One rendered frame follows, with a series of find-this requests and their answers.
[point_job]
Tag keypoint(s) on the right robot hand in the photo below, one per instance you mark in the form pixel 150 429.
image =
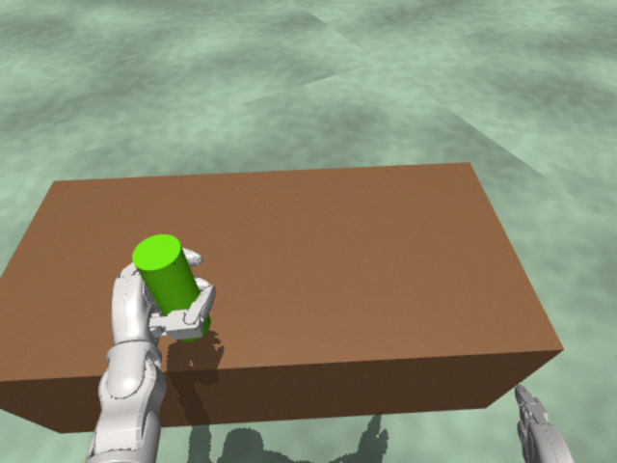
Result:
pixel 541 442

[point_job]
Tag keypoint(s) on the left robot arm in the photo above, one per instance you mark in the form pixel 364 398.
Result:
pixel 130 392

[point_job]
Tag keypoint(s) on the left robot hand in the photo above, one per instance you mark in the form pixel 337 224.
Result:
pixel 135 314

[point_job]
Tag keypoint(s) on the can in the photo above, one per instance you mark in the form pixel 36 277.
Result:
pixel 164 268

